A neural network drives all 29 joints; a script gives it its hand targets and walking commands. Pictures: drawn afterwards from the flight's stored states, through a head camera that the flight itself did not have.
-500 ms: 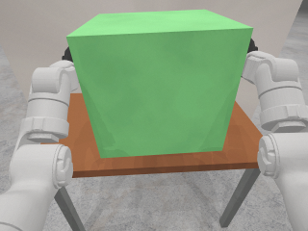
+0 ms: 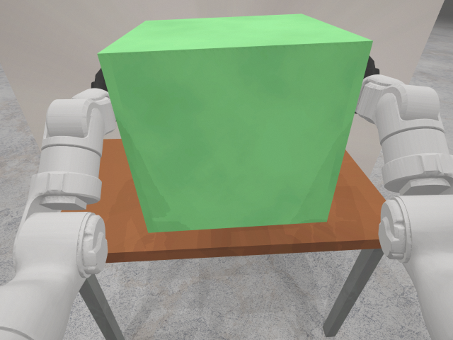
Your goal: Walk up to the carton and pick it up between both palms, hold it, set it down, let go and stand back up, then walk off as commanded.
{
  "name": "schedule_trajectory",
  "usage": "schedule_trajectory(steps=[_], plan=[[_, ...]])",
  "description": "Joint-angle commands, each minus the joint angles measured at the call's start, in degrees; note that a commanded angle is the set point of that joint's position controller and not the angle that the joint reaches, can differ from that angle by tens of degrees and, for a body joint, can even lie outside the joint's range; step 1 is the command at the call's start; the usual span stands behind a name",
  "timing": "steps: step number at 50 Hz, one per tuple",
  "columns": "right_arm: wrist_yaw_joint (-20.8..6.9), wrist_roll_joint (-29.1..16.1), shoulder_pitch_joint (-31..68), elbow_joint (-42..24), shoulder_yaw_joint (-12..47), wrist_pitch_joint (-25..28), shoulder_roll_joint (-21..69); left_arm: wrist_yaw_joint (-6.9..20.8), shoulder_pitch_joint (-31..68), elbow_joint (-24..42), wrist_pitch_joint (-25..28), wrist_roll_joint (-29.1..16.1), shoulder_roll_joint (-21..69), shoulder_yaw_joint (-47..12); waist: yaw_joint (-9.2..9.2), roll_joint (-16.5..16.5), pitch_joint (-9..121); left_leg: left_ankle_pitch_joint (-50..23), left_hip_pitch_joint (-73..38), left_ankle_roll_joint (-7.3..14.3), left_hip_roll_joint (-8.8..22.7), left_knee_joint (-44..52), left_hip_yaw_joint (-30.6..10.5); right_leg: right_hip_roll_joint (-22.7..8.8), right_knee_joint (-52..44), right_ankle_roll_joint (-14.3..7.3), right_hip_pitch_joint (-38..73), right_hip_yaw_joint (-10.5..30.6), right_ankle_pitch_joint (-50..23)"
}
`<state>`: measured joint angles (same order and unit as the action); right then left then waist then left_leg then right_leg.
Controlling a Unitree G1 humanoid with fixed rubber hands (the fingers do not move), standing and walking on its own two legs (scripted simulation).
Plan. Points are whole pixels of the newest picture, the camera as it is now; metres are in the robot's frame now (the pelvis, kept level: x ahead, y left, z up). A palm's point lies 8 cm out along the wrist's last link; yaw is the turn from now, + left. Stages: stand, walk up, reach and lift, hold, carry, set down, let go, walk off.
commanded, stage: hold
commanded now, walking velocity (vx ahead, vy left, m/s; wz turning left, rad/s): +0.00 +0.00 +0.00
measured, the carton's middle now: (230, 115) +0.44 +0.00 +0.25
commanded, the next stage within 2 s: none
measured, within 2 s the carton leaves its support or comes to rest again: neither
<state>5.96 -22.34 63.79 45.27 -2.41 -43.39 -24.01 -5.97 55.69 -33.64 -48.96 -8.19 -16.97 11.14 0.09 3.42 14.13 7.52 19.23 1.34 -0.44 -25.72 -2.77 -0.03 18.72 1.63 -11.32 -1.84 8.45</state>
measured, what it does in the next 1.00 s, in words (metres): stands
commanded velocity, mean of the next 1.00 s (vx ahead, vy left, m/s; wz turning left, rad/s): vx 0.00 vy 0.00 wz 0.00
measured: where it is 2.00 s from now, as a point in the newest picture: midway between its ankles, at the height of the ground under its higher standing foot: outside the picture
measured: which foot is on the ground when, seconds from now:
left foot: down 0.00-1.00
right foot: down 0.00-1.00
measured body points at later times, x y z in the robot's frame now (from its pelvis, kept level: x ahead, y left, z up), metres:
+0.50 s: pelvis +0.00 +0.00 +0.00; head -0.09 +0.00 +0.44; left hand +0.38 +0.20 +0.30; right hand +0.39 -0.21 +0.32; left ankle +0.06 +0.09 -0.74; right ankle +0.01 -0.15 -0.74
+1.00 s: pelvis +0.00 +0.00 +0.00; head -0.08 +0.00 +0.44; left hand +0.38 +0.21 +0.29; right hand +0.39 -0.21 +0.32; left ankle +0.06 +0.09 -0.74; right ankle +0.01 -0.15 -0.74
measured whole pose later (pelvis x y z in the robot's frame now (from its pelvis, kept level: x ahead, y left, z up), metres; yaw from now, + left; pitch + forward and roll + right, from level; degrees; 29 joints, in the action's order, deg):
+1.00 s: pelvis +0.00 +0.00 +0.00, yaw +0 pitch +1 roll -3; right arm 6.0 -22.4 64.0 45.5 -2.4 -43.4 -24.0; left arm -6.0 55.8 -33.6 -49.0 -8.2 -17.0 11.1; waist 0.1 3.5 13.7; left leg 7.5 19.2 1.4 -0.4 -25.7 -2.8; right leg 0.0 18.7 1.6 -11.3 -1.8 8.4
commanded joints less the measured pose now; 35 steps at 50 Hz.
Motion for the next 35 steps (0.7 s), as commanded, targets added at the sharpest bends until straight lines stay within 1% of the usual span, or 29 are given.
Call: schedule_trajectory(steps=[1,3,4,6,7,8,9,10,12,13,14,15,17,18,19,20,21,22,23,24,25,26,27,28,30,32,33,34,35], plan=[[-10.4,-11.8,47.4,-9.9,10.7,1.8,41.4,12.4,65.2,28.5,5.9,-9.0,31.8,-16.9,-2.01,1.2,24.2,-4.0,-10.1,-4.5,2.7,8.8,-4.2,4.5,-2.7,-3.8,5.2,5.5,-8.2],[-10.3,-11.3,47.2,-9.6,10.1,2.2,40.5,12.6,64.9,26.7,6.0,-9.1,32.5,-17.3,-3.49,-0.4,24.4,-3.8,-11.0,-4.5,2.4,8.7,-4.1,4.6,-3.3,-3.2,4.6,5.1,-7.5],[-10.3,-12.0,50.7,-12.8,10.6,2.9,39.5,12.7,62.1,22.3,5.4,-9.1,32.2,-16.3,-2.24,-1.5,23.8,-3.2,-9.5,-4.1,2.7,8.3,-4.4,4.8,-2.9,-3.3,4.1,5.0,-7.2],[-10.2,-10.1,50.0,-10.0,8.2,2.4,39.4,12.9,64.3,20.8,5.9,-9.1,32.9,-16.4,-3.35,-1.8,21.4,1.9,-8.2,-3.5,2.7,9.6,-4.6,4.6,-3.7,-3.4,4.3,5.7,-3.8],[-10.0,-11.0,47.8,-12.2,9.9,2.5,41.1,12.8,62.2,25.6,6.2,-9.1,32.4,-16.3,-2.32,-1.6,25.0,-2.2,-9.3,-3.2,2.6,9.0,-4.3,4.9,-2.2,-3.4,5.9,5.1,-8.0],[-10.1,-11.6,47.7,-9.7,9.7,1.9,39.4,12.6,64.3,24.8,6.0,-9.1,31.2,-15.7,-2.06,-1.9,23.0,0.0,-7.8,-3.4,2.2,8.9,-3.6,4.6,-2.5,-3.6,5.3,5.3,-6.4],[-9.9,-12.0,49.5,-12.5,10.4,2.6,40.6,13.0,63.6,23.5,5.7,-9.4,33.0,-16.6,-2.03,-0.2,24.5,-0.8,-7.2,-3.7,2.4,8.4,-4.0,5.4,-1.5,-3.3,5.4,4.7,-7.7],[-9.8,-11.9,50.9,-13.9,10.8,2.1,39.4,12.9,62.2,21.7,5.4,-8.9,31.8,-15.8,-2.26,-2.0,23.1,-1.5,-8.3,-3.6,2.2,8.9,-4.2,4.6,-3.0,-3.5,5.6,5.6,-7.1],[-9.6,-10.6,48.3,-10.9,10.1,2.0,40.9,12.7,63.3,24.2,5.7,-9.1,32.5,-16.1,-3.90,-1.7,24.7,-1.7,-11.0,-3.8,2.3,8.2,-3.7,4.4,-3.1,-3.8,2.8,5.4,-5.9],[-9.9,-10.9,49.0,-9.4,9.6,2.1,40.3,12.7,63.4,21.4,5.6,-8.1,30.0,-14.0,-1.96,-1.0,20.3,0.0,-8.3,-3.2,2.3,9.1,-3.3,4.2,-3.4,-3.7,2.8,5.8,-4.3],[-10.1,-11.6,49.3,-11.9,10.8,2.6,40.8,12.7,63.6,25.6,5.9,-9.1,31.5,-16.0,-1.85,-0.9,25.2,-3.9,-10.2,-3.6,2.5,8.5,-3.7,4.7,-2.8,-3.7,5.4,5.7,-8.7],[-10.0,-11.3,48.4,-10.7,10.0,2.4,39.6,12.7,61.3,21.3,5.4,-8.0,30.7,-14.1,-2.31,-2.5,21.7,-2.1,-8.7,-3.1,2.0,8.7,-3.4,5.1,-2.6,-3.5,4.7,4.9,-7.7],[-10.0,-11.7,48.8,-10.4,10.1,2.0,40.9,13.1,63.2,22.5,5.6,-7.7,30.1,-13.5,-1.53,-3.0,19.8,-0.3,-8.9,-2.8,1.9,9.0,-2.9,4.3,-4.2,-3.6,3.6,5.7,-3.2],[-9.9,-11.1,48.2,-10.8,9.9,2.2,41.1,13.1,65.2,25.2,5.8,-8.7,30.8,-15.2,-2.53,-0.6,24.3,-2.2,-11.1,-3.2,1.6,8.8,-2.7,3.9,-4.4,-3.7,3.6,6.6,-5.7],[-9.8,-12.3,47.9,-13.3,11.2,2.4,41.1,12.6,61.9,27.7,5.8,-9.8,32.3,-16.9,-2.15,-1.7,24.3,-5.4,-11.3,-3.8,2.3,8.3,-4.4,4.9,-2.7,-3.2,4.4,5.1,-7.9],[-9.9,-10.4,48.3,-5.9,8.9,1.3,40.4,13.1,65.2,20.3,5.3,-7.8,31.1,-14.9,-2.61,-0.9,16.8,2.1,-8.0,-3.4,2.1,9.7,-3.6,3.9,-4.7,-3.6,2.4,5.8,-1.6],[-9.9,-11.2,48.5,-10.6,10.0,2.6,42.1,13.3,64.7,25.1,5.8,-9.0,33.0,-16.7,-2.43,0.0,22.7,-1.0,-9.6,-3.6,2.6,9.5,-3.9,4.8,-2.9,-3.5,4.4,5.1,-6.2],[-9.9,-12.1,48.0,-11.6,10.5,2.1,40.6,13.1,61.8,24.2,5.4,-8.7,31.2,-15.3,-2.46,-2.6,22.0,-3.9,-9.7,-3.5,2.1,8.7,-3.5,4.3,-3.5,-3.4,5.4,5.9,-7.6],[-9.6,-13.1,45.5,-12.9,11.0,1.9,41.2,13.2,63.6,29.8,5.9,-9.3,30.6,-15.9,-3.15,-0.5,25.3,-8.3,-11.5,-3.5,1.4,7.3,-3.2,4.8,-2.3,-3.4,6.2,5.8,-12.0],[-9.4,-13.5,47.2,-13.6,11.9,1.7,41.3,12.9,64.2,27.6,5.4,-9.9,31.5,-17.4,-2.08,-1.1,25.0,-7.5,-11.6,-3.9,1.5,7.6,-3.7,4.5,-3.4,-3.1,4.9,5.8,-8.9],[-9.5,-12.6,49.5,-12.8,10.2,1.4,40.7,12.8,65.2,25.4,5.9,-10.2,31.5,-16.7,-3.37,-2.3,23.9,-2.5,-10.3,-3.7,1.5,8.4,-3.9,4.5,-3.9,-3.4,4.0,5.7,-5.6],[-9.7,-12.5,49.2,-12.1,11.3,1.8,41.8,12.6,66.1,27.4,6.3,-9.9,30.8,-17.0,-1.77,-0.1,25.4,-4.1,-10.9,-4.2,2.3,8.2,-3.9,4.4,-2.8,-3.5,4.0,5.7,-7.2],[-10.0,-10.9,48.2,-8.4,9.4,1.9,40.7,12.6,65.8,23.8,5.9,-9.3,31.1,-15.7,-2.23,-1.5,22.5,-1.0,-8.3,-3.9,1.9,8.5,-3.5,4.2,-3.7,-3.5,4.6,5.3,-4.8],[-9.9,-11.7,50.8,-12.0,10.2,2.6,41.8,12.6,66.9,25.9,6.6,-9.6,30.9,-15.6,-2.33,-2.0,25.3,-1.9,-9.6,-3.4,1.9,8.0,-3.6,4.3,-3.1,-3.7,5.4,5.5,-6.1],[-9.7,-11.4,50.1,-11.9,10.2,2.8,41.8,12.9,66.3,26.0,6.6,-9.0,31.8,-16.7,-2.70,-1.1,25.0,-1.2,-10.3,-3.5,2.3,8.3,-3.8,4.3,-2.9,-3.4,3.9,5.6,-5.3],[-9.9,-9.6,50.1,-8.5,7.8,2.2,39.7,12.7,63.5,19.0,5.8,-8.0,32.4,-14.9,-3.35,-1.6,19.7,2.2,-7.9,-3.1,2.4,9.5,-3.4,4.5,-3.9,-3.9,2.6,5.4,-2.9],[-9.9,-10.4,48.9,-9.2,9.2,2.2,42.5,12.8,65.2,22.8,6.5,-8.3,30.6,-14.3,-1.82,-2.3,20.2,0.5,-7.1,-2.6,2.1,9.2,-3.2,4.3,-3.1,-3.6,3.8,5.6,-3.9],[-10.0,-10.2,49.6,-8.8,8.9,2.4,41.3,13.1,65.9,22.5,6.3,-8.5,30.9,-15.4,-2.52,-2.0,21.5,1.6,-7.0,-2.9,2.3,9.7,-3.5,4.6,-3.0,-3.3,5.0,5.5,-4.4],[-10.0,-11.7,48.6,-9.5,10.1,2.1,41.6,13.2,65.0,24.7,5.9,-9.0,30.1,-15.2,-1.75,-2.1,21.7,0.6,-8.2,-2.7,1.8,9.4,-3.3,4.1,-3.6,-3.4,4.6,5.7,-3.9]])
